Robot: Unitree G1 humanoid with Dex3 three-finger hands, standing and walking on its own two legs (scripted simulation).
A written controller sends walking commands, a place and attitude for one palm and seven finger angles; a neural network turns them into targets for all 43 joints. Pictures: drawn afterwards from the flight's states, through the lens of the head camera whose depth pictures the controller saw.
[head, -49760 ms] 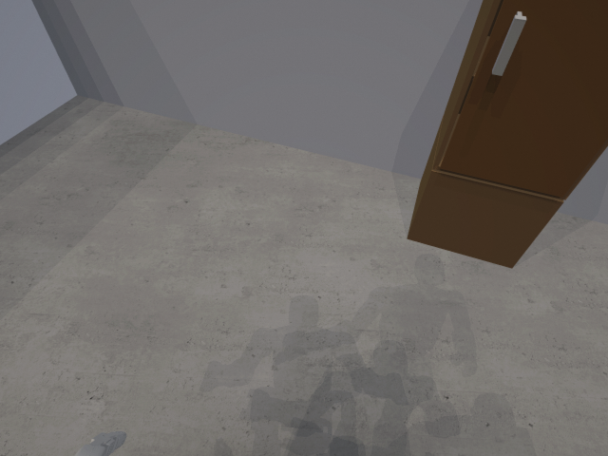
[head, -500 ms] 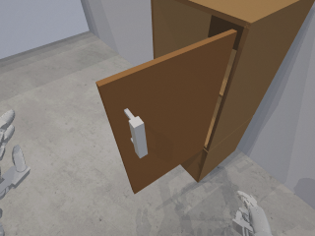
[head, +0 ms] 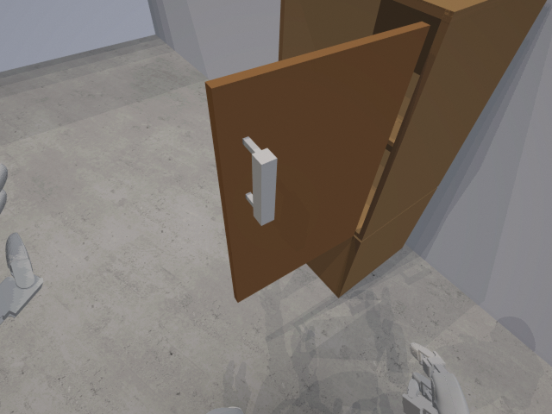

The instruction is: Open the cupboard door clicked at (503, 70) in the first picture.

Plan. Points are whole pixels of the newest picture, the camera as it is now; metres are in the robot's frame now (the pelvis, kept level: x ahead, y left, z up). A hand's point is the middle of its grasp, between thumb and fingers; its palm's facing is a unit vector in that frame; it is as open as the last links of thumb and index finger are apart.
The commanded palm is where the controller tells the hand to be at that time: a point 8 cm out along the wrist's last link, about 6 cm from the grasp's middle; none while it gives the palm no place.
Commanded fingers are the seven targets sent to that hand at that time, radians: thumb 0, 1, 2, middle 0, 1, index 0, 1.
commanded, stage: step back with the hand held close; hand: left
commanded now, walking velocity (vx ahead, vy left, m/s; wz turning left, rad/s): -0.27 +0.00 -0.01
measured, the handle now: (256, 181) +0.42 +0.07 +0.11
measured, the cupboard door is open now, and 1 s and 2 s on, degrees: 86 86 86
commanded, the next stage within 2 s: stop stepping back and stand still in 0.42 s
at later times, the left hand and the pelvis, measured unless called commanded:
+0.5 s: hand (47, 360) +0.13 +0.21 +0.17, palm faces +0.29 -0.83 -0.48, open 7.5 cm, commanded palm +0.06 +0.27 +0.19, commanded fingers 0.00 0.90 0.90 -0.20 -0.30 -0.20 -0.30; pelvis -0.10 -0.02 +0.01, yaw -4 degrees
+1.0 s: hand out of the picture +0.05 +0.24 +0.18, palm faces +0.43 -0.80 -0.42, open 7.4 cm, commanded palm -0.01 +0.28 +0.19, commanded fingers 0.00 0.90 0.90 -0.20 -0.30 -0.20 -0.30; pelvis -0.16 -0.02 +0.01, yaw -2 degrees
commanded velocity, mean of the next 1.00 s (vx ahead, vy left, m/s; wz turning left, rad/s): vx -0.10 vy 0.02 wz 0.00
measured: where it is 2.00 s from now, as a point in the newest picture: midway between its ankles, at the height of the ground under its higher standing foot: outside the picture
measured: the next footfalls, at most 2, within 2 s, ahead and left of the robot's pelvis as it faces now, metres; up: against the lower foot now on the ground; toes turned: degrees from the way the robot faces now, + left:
right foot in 0.44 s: -0.13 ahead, -0.12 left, +0.00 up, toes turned -5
left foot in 0.60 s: +0.01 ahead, +0.06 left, +0.00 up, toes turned -3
